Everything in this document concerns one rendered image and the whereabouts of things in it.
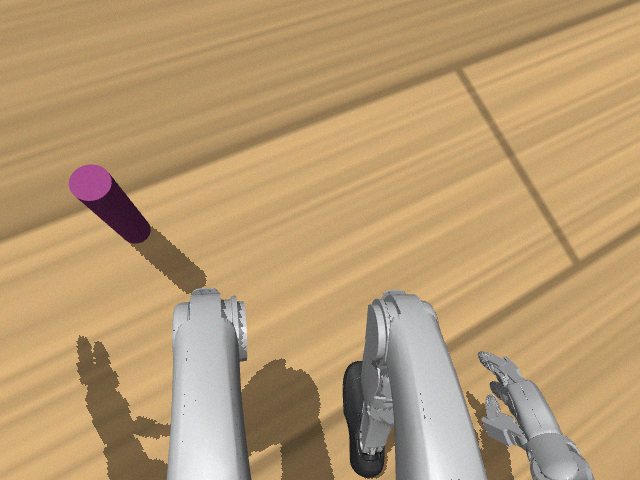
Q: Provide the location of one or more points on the right robot foot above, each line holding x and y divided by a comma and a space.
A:
363, 464

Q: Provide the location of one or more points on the right robot hand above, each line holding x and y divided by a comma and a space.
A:
525, 402

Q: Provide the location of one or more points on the right robot arm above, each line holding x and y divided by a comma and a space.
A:
556, 457

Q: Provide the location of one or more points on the can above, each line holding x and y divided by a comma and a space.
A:
96, 188

